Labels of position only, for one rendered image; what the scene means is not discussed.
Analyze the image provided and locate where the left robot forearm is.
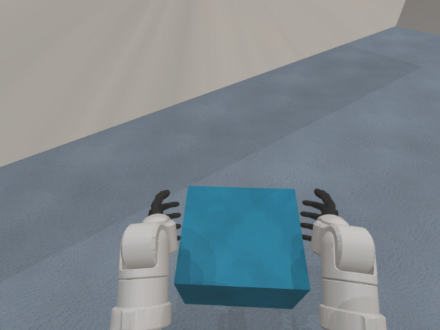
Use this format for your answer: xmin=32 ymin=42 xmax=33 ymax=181
xmin=109 ymin=214 xmax=178 ymax=330

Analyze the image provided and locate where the left robot hand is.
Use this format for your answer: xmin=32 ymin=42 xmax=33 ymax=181
xmin=148 ymin=190 xmax=181 ymax=240

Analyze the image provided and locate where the carton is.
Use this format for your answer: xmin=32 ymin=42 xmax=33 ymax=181
xmin=174 ymin=186 xmax=310 ymax=309

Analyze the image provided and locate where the right robot forearm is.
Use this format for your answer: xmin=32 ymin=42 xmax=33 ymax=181
xmin=310 ymin=214 xmax=387 ymax=330

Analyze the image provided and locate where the right robot hand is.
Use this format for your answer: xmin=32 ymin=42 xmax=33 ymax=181
xmin=300 ymin=189 xmax=338 ymax=241

